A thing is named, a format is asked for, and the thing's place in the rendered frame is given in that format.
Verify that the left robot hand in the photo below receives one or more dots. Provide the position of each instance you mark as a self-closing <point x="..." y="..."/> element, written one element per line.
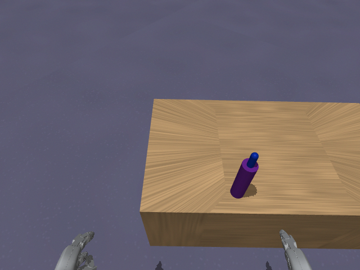
<point x="71" y="257"/>

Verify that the bottle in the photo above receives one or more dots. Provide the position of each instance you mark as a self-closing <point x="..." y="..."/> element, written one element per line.
<point x="244" y="176"/>

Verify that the right robot hand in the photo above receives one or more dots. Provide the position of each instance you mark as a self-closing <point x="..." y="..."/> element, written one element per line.
<point x="296" y="259"/>

